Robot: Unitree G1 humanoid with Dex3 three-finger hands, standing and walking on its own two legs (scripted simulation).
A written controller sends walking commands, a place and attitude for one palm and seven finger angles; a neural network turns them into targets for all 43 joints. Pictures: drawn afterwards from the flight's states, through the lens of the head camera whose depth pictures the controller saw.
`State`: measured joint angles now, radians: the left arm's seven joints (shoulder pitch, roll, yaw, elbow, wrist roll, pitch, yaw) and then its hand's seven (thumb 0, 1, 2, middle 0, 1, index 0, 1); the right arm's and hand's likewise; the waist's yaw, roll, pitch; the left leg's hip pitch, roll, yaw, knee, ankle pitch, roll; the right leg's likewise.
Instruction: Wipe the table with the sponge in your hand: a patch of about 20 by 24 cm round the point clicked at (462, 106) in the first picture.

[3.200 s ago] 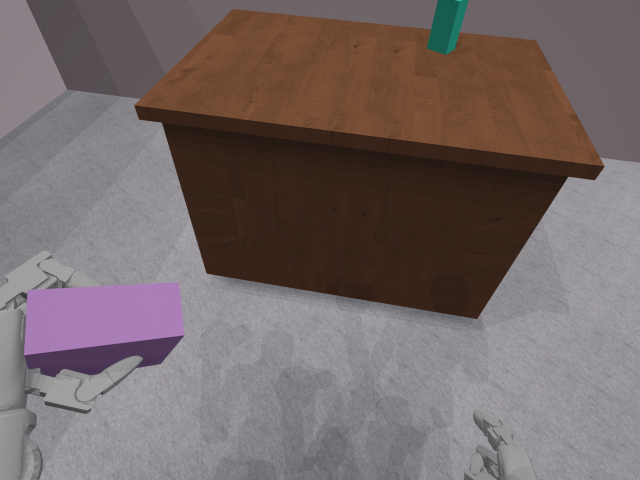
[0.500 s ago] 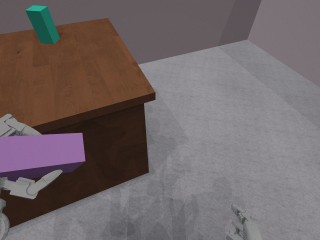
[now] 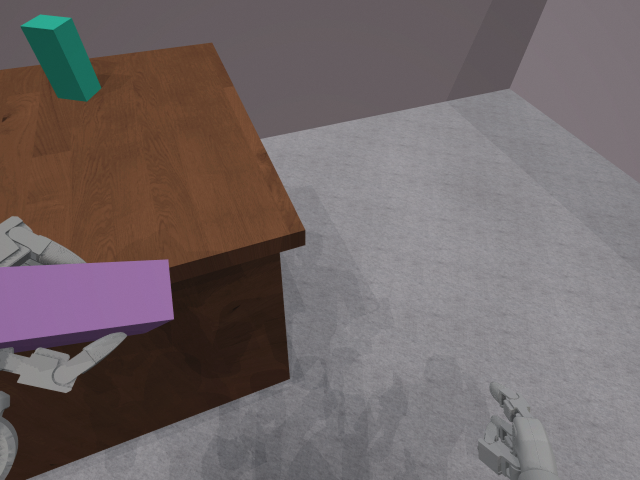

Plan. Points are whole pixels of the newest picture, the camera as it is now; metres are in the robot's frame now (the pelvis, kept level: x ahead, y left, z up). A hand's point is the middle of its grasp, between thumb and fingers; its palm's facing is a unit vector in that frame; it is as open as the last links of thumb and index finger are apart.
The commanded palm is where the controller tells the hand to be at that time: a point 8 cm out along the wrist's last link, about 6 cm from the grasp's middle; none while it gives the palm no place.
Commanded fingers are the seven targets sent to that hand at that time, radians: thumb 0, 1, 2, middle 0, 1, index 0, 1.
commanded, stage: take the last steps up to it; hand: left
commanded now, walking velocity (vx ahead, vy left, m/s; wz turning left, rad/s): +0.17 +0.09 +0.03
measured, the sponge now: (109, 305) +0.23 +0.21 +0.17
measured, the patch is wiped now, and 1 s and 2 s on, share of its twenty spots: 0.00 0.00 0.00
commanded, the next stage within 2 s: come to a stop and stand still in 0.14 s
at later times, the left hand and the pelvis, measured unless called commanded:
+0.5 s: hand (101, 255) +0.28 +0.23 +0.18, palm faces +0.39 -0.81 -0.44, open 9.5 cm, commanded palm +0.22 +0.28 +0.19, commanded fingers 0.00 0.10 1.30 -1.20 -1.60 -1.20 -1.60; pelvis +0.07 +0.00 +0.01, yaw +1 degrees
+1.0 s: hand (107, 293) +0.24 +0.21 +0.17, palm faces +0.38 -0.84 -0.38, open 9.5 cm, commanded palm +0.19 +0.25 +0.19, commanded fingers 0.00 0.10 1.30 -1.20 -1.60 -1.20 -1.60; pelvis +0.03 -0.02 +0.01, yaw -1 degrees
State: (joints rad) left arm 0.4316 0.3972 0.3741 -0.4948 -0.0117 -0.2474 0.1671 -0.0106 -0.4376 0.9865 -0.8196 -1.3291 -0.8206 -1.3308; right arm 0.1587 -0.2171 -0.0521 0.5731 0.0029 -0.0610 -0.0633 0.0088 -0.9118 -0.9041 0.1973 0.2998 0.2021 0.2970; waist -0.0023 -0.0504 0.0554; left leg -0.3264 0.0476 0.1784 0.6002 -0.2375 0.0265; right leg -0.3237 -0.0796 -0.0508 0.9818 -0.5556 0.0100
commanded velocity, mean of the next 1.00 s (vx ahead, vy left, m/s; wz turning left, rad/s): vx -0.01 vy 0.01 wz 0.01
